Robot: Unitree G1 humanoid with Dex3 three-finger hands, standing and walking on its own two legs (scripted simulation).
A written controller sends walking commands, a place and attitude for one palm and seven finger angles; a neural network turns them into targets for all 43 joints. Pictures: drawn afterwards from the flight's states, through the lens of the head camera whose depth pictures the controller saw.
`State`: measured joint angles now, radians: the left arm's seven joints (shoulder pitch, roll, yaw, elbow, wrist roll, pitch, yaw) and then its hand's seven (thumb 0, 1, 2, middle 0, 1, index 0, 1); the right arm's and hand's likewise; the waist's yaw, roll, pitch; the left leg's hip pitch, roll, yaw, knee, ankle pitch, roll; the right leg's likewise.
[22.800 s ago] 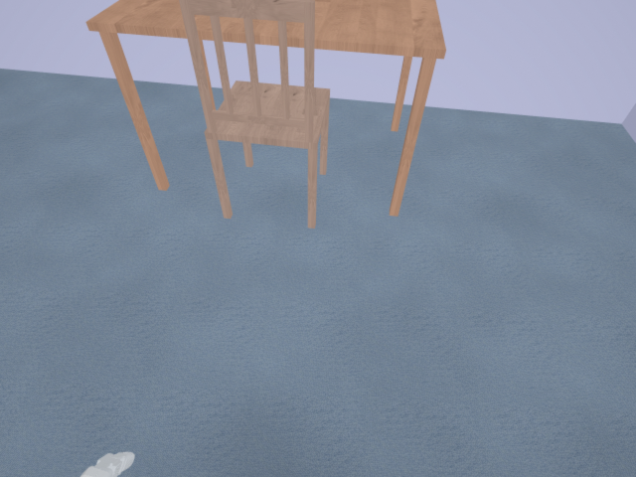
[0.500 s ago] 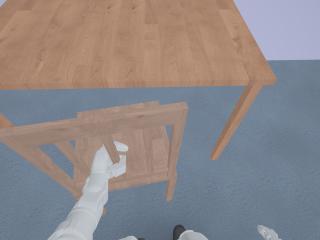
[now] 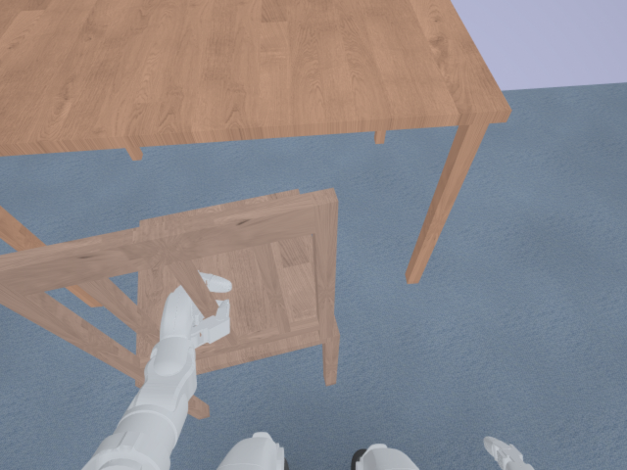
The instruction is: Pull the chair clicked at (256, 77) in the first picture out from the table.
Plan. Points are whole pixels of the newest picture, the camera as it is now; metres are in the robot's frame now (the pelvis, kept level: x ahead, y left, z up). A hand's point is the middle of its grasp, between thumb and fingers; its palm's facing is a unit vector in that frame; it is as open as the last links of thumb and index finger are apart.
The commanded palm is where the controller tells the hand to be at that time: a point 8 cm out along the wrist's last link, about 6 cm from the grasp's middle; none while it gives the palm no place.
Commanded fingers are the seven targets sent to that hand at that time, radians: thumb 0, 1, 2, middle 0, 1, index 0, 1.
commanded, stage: step backward, pulling the chair out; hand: left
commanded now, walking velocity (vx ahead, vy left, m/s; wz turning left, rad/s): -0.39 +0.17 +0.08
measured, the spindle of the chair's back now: (209, 308) +0.34 +0.17 -0.07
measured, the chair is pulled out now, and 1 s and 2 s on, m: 0.22 0.36 0.58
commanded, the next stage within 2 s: stop walking, hand still on the chair in 1.50 s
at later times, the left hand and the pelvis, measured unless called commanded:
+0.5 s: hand (213, 368) +0.25 +0.15 -0.06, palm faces -0.01 -0.98 -0.17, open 5.2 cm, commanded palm +0.22 +0.20 -0.06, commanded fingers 0.00 0.90 0.90 -0.50 -1.45 -0.50 -1.45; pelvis -0.07 +0.03 -0.01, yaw +1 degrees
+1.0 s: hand (218, 433) +0.17 +0.13 -0.06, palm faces +0.07 -0.98 -0.19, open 5.3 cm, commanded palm +0.13 +0.18 -0.06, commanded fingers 0.00 0.90 0.90 -0.50 -1.45 -0.50 -1.45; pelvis -0.16 -0.01 +0.02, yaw -1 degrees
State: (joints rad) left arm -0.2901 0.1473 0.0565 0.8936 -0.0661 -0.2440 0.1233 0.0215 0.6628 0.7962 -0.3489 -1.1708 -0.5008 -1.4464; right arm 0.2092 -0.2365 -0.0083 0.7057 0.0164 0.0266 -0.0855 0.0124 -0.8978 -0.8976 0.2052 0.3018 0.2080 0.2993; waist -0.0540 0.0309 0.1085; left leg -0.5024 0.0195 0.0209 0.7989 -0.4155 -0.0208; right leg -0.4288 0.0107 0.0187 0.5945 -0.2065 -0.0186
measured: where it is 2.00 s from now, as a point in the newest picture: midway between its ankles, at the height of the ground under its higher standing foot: outside the picture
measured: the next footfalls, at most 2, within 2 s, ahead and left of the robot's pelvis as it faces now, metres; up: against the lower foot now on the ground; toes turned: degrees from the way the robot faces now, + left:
left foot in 0.18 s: -0.06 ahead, +0.18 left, +0.00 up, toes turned +2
right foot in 0.80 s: -0.11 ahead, -0.12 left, +0.00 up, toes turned -3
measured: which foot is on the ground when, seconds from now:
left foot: up 0.00-0.16, down 0.18-0.86, up 0.88-1.00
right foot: down 0.00-0.58, up 0.60-0.78, down 0.80-1.00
